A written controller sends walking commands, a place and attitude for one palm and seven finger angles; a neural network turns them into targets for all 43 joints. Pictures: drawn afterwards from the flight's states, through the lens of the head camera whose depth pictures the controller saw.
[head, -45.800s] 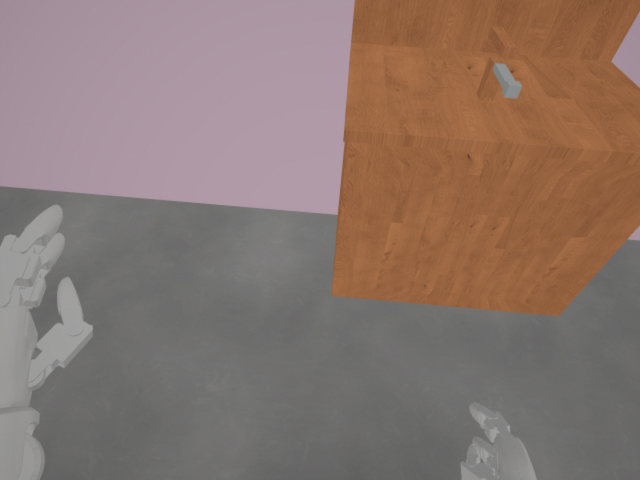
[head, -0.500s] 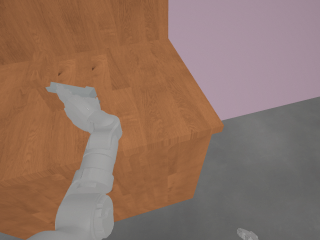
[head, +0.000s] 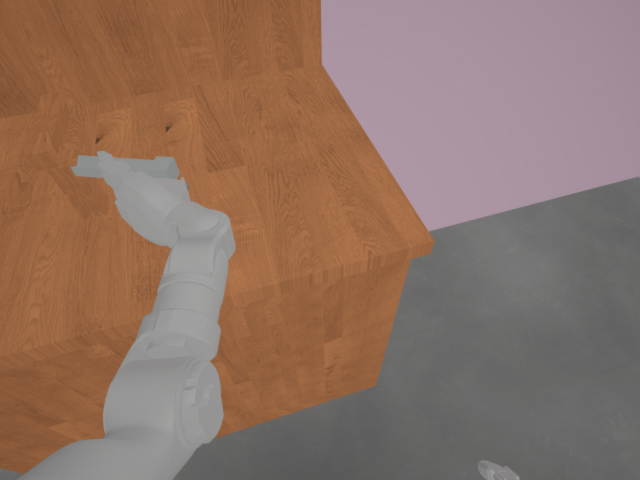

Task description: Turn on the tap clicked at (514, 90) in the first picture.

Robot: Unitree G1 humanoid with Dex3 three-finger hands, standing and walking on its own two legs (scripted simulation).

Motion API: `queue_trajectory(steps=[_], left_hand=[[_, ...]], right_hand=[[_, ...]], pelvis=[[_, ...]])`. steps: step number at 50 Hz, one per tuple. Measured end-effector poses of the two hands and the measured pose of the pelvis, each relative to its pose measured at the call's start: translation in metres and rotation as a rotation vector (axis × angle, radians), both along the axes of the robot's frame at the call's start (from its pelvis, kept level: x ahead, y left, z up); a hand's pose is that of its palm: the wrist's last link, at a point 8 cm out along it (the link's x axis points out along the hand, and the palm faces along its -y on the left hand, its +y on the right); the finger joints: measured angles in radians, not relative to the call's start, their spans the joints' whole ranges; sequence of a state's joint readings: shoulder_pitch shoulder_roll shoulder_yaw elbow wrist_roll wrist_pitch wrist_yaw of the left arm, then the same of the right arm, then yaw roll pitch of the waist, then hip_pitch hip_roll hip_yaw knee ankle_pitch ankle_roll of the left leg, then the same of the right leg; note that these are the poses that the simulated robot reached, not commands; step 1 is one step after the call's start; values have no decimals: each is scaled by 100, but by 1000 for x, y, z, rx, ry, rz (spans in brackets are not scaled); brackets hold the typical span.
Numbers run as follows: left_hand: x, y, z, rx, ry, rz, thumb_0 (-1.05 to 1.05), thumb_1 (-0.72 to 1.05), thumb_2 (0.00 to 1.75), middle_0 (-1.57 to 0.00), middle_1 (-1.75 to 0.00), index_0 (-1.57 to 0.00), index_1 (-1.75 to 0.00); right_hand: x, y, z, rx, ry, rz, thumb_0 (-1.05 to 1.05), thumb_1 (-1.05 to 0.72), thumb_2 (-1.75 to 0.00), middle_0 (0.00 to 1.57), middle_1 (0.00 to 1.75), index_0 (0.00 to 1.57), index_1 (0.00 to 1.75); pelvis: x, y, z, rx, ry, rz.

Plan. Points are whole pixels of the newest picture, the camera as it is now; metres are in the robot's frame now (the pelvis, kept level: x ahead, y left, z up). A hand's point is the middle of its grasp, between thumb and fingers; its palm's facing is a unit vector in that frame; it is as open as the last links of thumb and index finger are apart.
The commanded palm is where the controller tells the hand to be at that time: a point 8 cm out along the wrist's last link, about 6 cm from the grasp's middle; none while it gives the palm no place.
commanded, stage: push the lever round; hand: left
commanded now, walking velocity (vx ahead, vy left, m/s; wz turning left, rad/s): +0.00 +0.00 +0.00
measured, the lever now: (164, 171) +0.49 +0.21 +0.13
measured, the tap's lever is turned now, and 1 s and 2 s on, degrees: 66 78 77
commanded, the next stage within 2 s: lift the hand up off the lever in 0.08 s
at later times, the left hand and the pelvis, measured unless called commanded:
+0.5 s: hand (181, 171) +0.48 +0.18 +0.13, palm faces +0.80 -0.59 -0.11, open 7.7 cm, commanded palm +0.42 +0.20 +0.14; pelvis +0.01 +0.01 +0.00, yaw -1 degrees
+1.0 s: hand (177, 165) +0.48 +0.18 +0.15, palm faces +0.78 -0.62 -0.10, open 7.8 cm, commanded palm +0.42 +0.20 +0.16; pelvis +0.02 +0.02 +0.01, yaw -1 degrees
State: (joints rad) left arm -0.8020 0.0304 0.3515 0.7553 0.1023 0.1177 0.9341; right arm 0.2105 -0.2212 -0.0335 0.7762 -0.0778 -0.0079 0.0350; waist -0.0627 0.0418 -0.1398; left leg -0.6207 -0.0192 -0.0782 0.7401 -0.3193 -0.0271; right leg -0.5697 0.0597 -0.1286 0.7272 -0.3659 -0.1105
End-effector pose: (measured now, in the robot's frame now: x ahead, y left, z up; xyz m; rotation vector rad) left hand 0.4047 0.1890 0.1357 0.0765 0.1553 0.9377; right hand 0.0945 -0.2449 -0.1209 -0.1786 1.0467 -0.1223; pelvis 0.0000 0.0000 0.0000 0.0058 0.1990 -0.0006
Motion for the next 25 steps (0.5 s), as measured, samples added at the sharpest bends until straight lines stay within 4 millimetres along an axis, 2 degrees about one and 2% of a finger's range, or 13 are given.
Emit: queue_trajectory(steps=[11,17,25], left_hand=[[21,-1,1,-8,8,-5,1,94,94,-15,-15,-16,-15],[23,0,1,-17,-6,-3,2,93,93,-15,-15,-16,-15],[22,8,5,-29,-8,1,2,91,91,-15,-15,-16,-15]], right_hand=[[-28,-2,-4,-8,54,-41,0,-90,-90,20,30,20,30],[-44,0,-6,0,90,-65,1,-90,-90,20,30,20,30],[-46,3,-1,4,90,-71,1,-90,-90,20,30,20,30]], pelvis=[[-1,2,-2,-2,31,-12],[3,5,-1,-3,33,-21],[7,8,2,-6,14,-25]])
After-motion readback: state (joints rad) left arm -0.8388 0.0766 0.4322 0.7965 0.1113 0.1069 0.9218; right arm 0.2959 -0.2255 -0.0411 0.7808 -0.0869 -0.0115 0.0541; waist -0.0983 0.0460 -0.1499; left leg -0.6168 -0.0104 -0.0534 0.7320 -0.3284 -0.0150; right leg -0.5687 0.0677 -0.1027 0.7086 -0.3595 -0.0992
